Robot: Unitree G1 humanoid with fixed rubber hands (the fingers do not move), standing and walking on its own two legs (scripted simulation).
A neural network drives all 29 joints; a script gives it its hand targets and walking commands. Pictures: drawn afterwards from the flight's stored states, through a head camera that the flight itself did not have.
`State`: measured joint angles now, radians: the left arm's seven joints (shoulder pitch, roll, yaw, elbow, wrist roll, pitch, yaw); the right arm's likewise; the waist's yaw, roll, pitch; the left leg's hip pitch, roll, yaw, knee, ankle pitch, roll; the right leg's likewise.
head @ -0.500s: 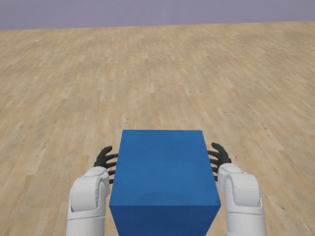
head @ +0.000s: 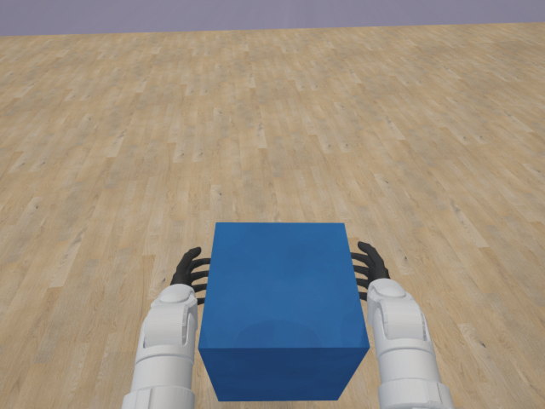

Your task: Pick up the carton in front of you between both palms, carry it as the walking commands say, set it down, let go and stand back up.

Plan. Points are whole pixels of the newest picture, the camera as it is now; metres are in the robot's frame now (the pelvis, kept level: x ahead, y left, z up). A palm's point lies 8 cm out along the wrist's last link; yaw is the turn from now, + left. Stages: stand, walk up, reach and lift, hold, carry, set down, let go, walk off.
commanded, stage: carry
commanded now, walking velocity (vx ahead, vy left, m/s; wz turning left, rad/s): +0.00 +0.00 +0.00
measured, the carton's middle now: (279, 315) +0.30 +0.00 -0.04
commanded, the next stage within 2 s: hold in 1.00 s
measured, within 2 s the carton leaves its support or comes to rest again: neither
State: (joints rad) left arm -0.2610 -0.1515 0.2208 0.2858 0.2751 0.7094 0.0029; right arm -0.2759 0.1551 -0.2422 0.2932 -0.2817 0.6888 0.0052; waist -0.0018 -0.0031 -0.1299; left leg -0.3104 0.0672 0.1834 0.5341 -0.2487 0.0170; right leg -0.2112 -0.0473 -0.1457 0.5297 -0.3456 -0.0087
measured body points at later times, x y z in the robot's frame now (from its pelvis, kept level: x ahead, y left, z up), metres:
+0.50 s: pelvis -0.02 -0.01 +0.00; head -0.05 -0.01 +0.45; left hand +0.28 +0.14 +0.04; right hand +0.28 -0.16 +0.04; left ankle +0.02 +0.11 -0.73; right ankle -0.04 -0.10 -0.73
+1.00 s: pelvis -0.03 -0.01 +0.00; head -0.06 -0.01 +0.45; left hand +0.27 +0.14 +0.04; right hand +0.28 -0.17 +0.04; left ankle +0.02 +0.11 -0.73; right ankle -0.04 -0.10 -0.73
